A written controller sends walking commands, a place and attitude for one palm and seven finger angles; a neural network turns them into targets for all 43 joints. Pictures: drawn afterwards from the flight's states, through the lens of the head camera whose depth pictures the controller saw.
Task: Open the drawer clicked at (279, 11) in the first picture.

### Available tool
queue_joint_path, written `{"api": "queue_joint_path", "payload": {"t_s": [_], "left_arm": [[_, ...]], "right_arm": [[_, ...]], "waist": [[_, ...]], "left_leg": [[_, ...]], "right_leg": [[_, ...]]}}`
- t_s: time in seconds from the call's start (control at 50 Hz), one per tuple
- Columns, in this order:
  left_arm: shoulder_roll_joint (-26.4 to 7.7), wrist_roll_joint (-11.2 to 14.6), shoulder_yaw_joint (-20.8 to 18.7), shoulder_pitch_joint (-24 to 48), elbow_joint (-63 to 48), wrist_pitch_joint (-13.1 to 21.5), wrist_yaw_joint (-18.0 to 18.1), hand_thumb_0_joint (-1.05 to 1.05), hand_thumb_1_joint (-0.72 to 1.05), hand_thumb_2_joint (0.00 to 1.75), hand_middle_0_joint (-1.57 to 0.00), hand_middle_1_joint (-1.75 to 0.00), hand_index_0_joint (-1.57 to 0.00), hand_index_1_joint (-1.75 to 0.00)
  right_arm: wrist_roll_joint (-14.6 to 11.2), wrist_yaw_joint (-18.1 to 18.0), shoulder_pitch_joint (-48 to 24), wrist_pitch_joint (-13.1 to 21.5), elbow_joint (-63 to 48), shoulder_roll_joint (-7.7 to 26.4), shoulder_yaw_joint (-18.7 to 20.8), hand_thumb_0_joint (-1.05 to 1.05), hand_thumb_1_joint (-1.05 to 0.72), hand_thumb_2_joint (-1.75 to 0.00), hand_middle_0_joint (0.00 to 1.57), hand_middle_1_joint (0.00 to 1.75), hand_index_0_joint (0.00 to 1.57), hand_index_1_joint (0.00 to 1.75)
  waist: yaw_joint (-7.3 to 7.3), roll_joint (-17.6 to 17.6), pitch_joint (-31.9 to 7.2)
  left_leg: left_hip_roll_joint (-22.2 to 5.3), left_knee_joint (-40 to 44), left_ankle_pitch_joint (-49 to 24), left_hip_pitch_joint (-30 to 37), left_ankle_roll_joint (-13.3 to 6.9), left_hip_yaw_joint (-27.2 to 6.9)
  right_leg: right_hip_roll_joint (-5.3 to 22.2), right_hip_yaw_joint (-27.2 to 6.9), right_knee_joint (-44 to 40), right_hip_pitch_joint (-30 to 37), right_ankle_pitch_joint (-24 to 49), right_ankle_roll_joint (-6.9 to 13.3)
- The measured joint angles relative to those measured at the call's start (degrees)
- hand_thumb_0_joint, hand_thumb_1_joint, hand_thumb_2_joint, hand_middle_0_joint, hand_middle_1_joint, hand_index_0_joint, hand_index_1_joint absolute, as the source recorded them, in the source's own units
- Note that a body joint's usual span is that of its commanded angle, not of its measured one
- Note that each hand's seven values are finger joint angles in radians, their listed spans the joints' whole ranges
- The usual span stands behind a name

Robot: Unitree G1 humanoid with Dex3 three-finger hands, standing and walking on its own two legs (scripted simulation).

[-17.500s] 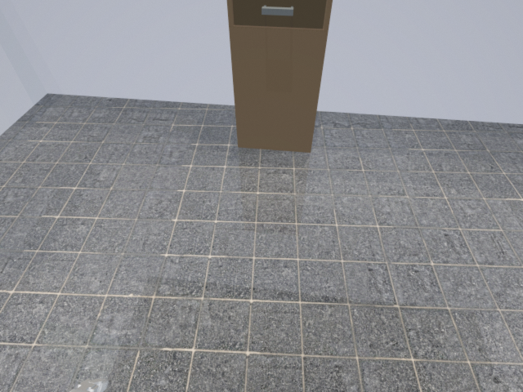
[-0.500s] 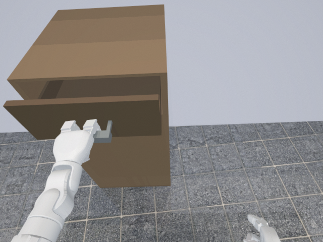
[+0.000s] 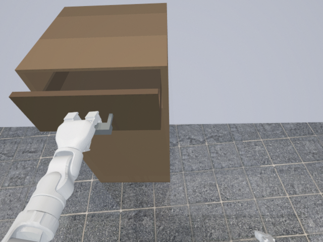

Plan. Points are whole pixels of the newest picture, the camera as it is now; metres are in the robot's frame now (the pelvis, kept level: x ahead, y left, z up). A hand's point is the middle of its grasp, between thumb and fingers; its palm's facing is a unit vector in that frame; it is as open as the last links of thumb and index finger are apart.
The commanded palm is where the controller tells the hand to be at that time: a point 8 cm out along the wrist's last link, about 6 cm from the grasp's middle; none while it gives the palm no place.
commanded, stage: pull the drawer open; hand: left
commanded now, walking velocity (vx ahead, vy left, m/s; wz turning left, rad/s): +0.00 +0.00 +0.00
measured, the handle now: (89, 123) +0.42 +0.23 +0.04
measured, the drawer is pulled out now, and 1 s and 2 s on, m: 0.10 0.19 0.30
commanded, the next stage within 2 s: none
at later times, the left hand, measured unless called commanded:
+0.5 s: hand (83, 150) +0.34 +0.23 +0.02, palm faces +0.00 -0.09 -1.00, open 6.1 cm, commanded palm +0.29 +0.23 +0.08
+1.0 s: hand (77, 175) +0.27 +0.22 +0.02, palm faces +0.02 -0.10 -1.00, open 6.0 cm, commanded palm +0.25 +0.23 +0.08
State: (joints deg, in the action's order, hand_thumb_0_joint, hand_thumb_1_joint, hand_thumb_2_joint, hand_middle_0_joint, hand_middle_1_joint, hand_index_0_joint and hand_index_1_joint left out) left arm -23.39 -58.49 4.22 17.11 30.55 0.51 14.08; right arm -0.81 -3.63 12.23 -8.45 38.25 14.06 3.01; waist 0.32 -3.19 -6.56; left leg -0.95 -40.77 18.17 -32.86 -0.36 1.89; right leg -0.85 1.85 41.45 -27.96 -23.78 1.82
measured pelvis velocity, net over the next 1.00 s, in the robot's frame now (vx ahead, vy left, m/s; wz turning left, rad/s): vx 0.02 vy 0.00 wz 0.01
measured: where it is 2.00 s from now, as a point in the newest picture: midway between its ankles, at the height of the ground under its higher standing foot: outside the picture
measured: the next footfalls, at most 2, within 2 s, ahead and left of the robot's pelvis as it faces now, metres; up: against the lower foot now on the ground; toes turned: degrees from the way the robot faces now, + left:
none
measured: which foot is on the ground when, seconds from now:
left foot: down 0.00-1.00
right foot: down 0.00-1.00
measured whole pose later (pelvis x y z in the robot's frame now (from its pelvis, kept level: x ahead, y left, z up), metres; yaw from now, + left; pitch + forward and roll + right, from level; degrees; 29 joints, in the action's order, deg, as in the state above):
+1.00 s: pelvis +0.02 +0.00 +0.00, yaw +0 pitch +9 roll +0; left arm -20.5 -58.9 7.9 -11.0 -0.3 -5.3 16.7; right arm 1.0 -0.8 3.1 -6.0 34.2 12.0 0.0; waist -4.6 -3.5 -6.1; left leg -0.2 -41.9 21.3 -29.3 -0.5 1.9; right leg -0.1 1.8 41.9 -24.0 -26.6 1.4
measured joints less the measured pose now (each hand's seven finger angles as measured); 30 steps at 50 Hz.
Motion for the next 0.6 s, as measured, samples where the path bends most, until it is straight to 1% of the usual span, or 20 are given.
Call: {"api": "queue_joint_path", "payload": {"t_s": [0.14,0.26,0.32,0.38,0.46,0.52,0.6], "left_arm": [[-0.1,-0.3,-0.2,2.0,2.8,1.2,1.4,0.02,0.66,0.82,-0.29,-1.32,-0.35,-1.30],[0.3,-0.6,0.6,3.4,4.4,0.7,2.7,0.01,0.66,0.83,-0.30,-1.33,-0.35,-1.31],[0.5,-0.5,0.6,2.9,3.9,0.0,2.6,0.01,0.67,0.82,-0.29,-1.33,-0.35,-1.31],[0.5,0.1,-0.1,-0.1,0.8,-1.3,2.1,0.02,0.68,0.81,-0.28,-1.33,-0.35,-1.30],[0.8,1.3,-1.2,-7.2,-6.6,-2.6,2.0,0.03,0.69,0.79,-0.25,-1.33,-0.35,-1.29],[1.3,1.5,-1.2,-12.7,-12.9,-3.5,2.3,0.03,0.70,0.78,-0.24,-1.34,-0.35,-1.28],[1.9,1.1,-0.2,-19.8,-21.0,-5.0,2.7,0.04,0.70,0.78,-0.23,-1.33,-0.34,-1.28]], "right_arm": [[-0.3,0.0,1.3,0.3,0.4,0.4,0.6,0.01,-0.91,-0.90,0.20,0.30,0.20,0.30],[-0.5,0.2,1.8,0.4,0.7,0.3,0.7,0.01,-0.91,-0.90,0.20,0.30,0.20,0.30],[-0.6,0.5,1.7,0.3,0.5,0.1,0.7,0.01,-0.91,-0.90,0.20,0.30,0.20,0.30],[-0.6,1.0,1.5,0.3,-0.4,-0.3,0.5,0.01,-0.91,-0.90,0.20,0.30,0.20,0.30],[-0.6,1.7,1.0,0.6,-1.9,-0.5,0.2,0.01,-0.91,-0.90,0.20,0.30,0.20,0.30],[-0.4,2.2,0.5,1.0,-2.8,-0.4,-0.1,0.01,-0.91,-0.90,0.20,0.30,0.20,0.30],[0.0,2.9,-1.0,1.4,-3.6,-0.2,-0.3,0.01,-0.91,-0.90,0.20,0.30,0.20,0.30]], "waist": [[0.27,-0.1,0.2],[0.24,-0.2,0.1],[0.35,-0.3,0.0],[0.79,-0.4,-0.2],[1.21,-0.4,-0.4],[1.00,-0.2,-0.4],[0.32,0.0,-0.3]], "left_leg": [[0.0,-0.4,-0.6,-1.1,-0.1,0.0],[0.1,-0.5,-0.9,-1.7,-0.4,0.1],[0.0,-0.3,-1.0,-1.5,-0.5,0.4],[-0.2,0.3,-0.8,-0.7,-0.7,1.2],[-0.4,1.1,-0.3,0.8,-0.9,2.3],[-0.3,1.4,0.2,1.8,-1.1,2.7],[-0.1,1.3,1.1,2.7,-1.2,2.9]], "right_leg": [[0.0,0.0,0.4,-1.2,0.5,-0.1],[0.1,-0.1,0.6,-1.8,0.9,-0.3],[0.1,-0.5,0.3,-1.7,1.1,-0.4],[-0.1,-1.2,-0.4,-1.2,1.4,-0.6],[-0.2,-2.4,-1.3,0.0,1.4,-0.9],[-0.1,-2.8,-1.7,0.9,1.1,-1.1],[0.1,-3.0,-2.0,2.0,0.4,-1.4]]}}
